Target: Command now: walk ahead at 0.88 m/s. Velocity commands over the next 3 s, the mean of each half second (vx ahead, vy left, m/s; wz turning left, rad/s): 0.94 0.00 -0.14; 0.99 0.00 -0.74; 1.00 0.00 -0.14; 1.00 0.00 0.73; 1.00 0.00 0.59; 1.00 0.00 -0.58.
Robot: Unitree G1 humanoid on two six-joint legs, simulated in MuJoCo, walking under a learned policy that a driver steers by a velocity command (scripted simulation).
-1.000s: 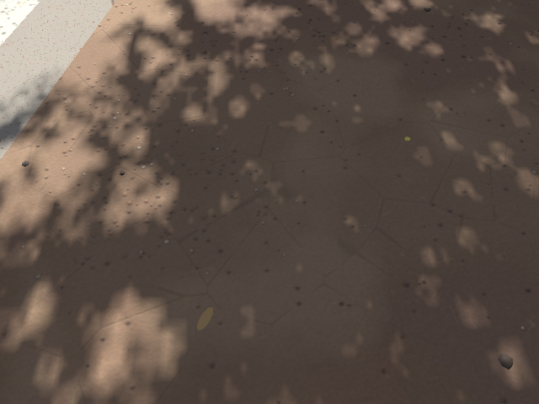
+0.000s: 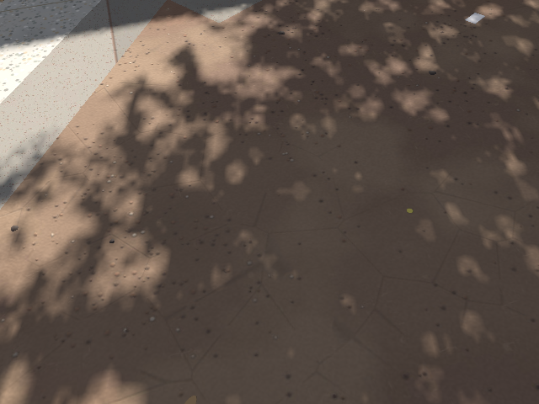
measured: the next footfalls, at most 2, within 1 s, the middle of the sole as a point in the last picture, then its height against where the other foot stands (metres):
left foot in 0.20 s outside the picture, level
right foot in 0.68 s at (327, 314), level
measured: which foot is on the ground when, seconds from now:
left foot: up 0.00-0.18, down 0.20-0.70, up 0.72-1.00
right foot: down 0.00-0.22, up 0.24-0.66, down 0.68-1.00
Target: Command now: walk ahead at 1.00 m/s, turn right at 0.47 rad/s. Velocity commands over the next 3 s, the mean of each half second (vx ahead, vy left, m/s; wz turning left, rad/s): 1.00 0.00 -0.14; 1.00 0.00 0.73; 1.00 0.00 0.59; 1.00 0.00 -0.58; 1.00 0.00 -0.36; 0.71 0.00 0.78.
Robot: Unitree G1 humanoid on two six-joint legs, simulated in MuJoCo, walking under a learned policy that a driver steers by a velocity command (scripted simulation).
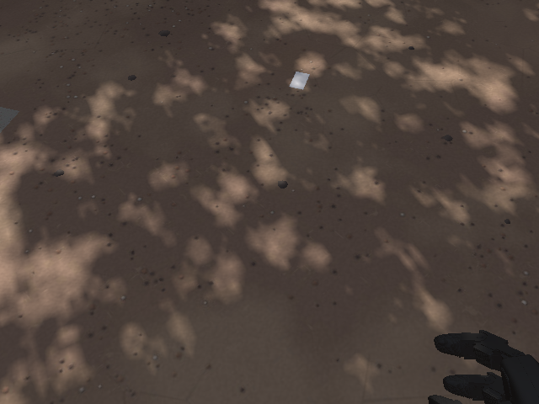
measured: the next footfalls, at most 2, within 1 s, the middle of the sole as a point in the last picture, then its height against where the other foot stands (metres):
left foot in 0.10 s outside the picture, level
right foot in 0.54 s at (342, 298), level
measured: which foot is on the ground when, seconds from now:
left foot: up 0.00-0.08, down 0.10-0.56, up 0.58-0.98, down 1.00-1.00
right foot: down 0.00-0.12, up 0.14-0.52, down 0.54-1.00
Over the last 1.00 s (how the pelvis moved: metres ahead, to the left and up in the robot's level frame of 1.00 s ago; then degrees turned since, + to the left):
0.89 -0.04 -0.01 -27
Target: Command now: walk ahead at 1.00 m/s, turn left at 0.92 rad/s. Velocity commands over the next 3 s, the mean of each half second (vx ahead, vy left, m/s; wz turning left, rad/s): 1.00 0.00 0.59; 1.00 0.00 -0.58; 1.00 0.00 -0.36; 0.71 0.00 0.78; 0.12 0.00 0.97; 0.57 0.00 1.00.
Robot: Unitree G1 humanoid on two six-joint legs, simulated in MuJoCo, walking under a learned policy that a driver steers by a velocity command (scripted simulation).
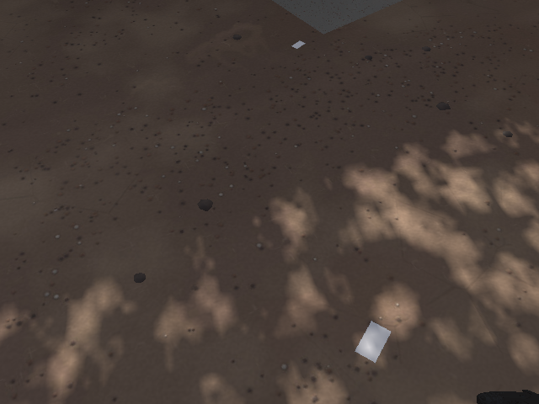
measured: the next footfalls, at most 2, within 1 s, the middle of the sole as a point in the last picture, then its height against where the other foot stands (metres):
right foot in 0.42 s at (310, 345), level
left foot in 0.84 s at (201, 243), level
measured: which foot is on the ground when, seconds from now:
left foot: down 0.00-0.44, up 0.46-0.82, down 0.84-1.00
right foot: down 0.00-0.00, up 0.02-0.40, down 0.42-0.86, up 0.88-1.00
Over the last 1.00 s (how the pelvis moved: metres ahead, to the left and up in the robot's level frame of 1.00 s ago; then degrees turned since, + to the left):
0.98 0.09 -0.04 20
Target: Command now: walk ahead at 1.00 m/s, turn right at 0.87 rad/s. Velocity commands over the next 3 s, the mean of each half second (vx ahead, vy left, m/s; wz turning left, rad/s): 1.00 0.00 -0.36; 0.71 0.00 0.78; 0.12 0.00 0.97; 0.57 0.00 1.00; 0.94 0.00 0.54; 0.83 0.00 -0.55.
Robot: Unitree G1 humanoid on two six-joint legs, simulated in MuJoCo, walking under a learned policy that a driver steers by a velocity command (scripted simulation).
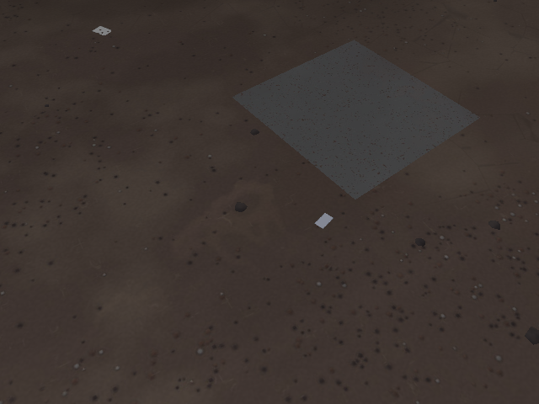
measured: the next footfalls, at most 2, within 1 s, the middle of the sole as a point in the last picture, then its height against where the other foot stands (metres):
right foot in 0.28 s outside the picture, level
left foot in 0.72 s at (295, 269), level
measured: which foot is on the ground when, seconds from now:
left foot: down 0.00-0.28, up 0.30-0.70, down 0.72-1.00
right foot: up 0.00-0.26, down 0.28-0.70, up 0.72-1.00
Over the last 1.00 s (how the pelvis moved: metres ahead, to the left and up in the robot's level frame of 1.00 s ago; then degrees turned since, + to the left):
0.91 0.11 0.04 -2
